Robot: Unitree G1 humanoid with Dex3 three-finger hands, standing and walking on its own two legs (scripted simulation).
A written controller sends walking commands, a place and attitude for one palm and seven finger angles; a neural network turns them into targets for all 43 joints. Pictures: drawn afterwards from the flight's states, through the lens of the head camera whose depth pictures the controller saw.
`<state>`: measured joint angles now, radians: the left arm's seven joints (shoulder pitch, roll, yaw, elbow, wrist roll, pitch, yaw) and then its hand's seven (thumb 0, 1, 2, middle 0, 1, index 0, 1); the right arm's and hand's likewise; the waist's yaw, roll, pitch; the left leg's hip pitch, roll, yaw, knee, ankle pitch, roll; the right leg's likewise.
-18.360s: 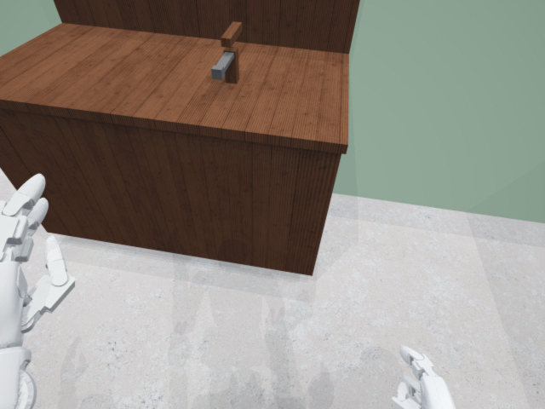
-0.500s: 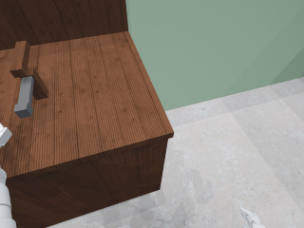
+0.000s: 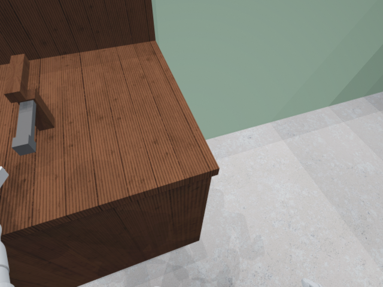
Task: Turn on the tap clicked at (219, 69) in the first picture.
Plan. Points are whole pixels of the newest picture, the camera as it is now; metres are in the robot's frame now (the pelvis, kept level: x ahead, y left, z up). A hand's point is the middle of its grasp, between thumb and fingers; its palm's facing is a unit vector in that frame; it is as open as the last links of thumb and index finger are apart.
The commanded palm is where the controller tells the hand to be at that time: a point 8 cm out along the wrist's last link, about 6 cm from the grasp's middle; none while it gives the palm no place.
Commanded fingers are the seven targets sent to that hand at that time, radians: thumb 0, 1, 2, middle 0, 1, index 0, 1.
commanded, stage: reach beside the lever's end, fingers flat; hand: left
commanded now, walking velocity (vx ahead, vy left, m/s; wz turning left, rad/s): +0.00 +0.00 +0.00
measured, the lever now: (24, 145) +0.35 +0.35 +0.10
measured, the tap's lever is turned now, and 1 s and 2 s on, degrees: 0 6 27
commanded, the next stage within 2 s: push the lever round in 0.12 s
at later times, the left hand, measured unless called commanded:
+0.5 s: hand (21, 164) +0.32 +0.35 +0.08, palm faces +0.60 -0.79 -0.11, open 7.8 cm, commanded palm +0.27 +0.38 +0.09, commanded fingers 0.00 0.90 0.90 -0.15 -0.15 -0.15 -0.15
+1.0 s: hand (36, 162) +0.32 +0.32 +0.09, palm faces +0.61 -0.79 -0.08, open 7.7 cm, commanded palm +0.27 +0.35 +0.09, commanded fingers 0.00 0.90 0.90 -0.15 -0.15 -0.15 -0.15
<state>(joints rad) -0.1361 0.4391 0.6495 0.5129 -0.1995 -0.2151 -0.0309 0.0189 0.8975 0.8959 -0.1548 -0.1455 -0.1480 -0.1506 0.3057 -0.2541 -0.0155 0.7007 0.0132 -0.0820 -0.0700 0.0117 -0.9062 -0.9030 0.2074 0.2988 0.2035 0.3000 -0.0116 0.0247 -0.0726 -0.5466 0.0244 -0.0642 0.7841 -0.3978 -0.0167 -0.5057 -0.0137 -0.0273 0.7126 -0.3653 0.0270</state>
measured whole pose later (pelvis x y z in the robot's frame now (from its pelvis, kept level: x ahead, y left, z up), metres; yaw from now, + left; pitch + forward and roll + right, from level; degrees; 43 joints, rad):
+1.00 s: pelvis +0.00 -0.02 +0.00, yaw +1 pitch +8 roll -1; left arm -0.20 0.36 0.54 0.50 -0.17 -0.19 0.08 0.03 0.93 0.91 -0.15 -0.15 -0.15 -0.15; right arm 0.25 -0.25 -0.01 0.71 0.02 -0.08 -0.08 0.01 -0.91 -0.90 0.21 0.30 0.20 0.30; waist -0.01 0.03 -0.07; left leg -0.53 0.03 -0.08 0.76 -0.38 -0.04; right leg -0.50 -0.01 -0.04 0.73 -0.37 0.00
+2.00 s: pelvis -0.01 -0.01 +0.00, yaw +1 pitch +8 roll -1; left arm -0.32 0.15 0.37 0.46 0.00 -0.11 0.57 0.02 0.94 0.92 -0.15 -0.15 -0.15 -0.15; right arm 0.21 -0.22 -0.02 0.73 -0.03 -0.02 -0.05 0.01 -0.91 -0.90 0.21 0.30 0.20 0.30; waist -0.02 0.03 -0.09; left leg -0.52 0.02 -0.08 0.76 -0.38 -0.04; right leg -0.49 -0.02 -0.04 0.73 -0.37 0.01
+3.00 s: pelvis -0.01 -0.02 -0.01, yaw +2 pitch +11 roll -1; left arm -0.70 0.10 0.44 0.83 0.12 -0.13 0.89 0.00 0.95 0.92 -0.15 -0.15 -0.15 -0.15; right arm 0.24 -0.21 -0.05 0.79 -0.11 0.03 0.04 0.01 -0.91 -0.90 0.21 0.30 0.20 0.30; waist -0.07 0.03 -0.12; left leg -0.61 0.02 -0.10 0.79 -0.38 -0.05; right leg -0.58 -0.02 -0.06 0.77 -0.38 0.00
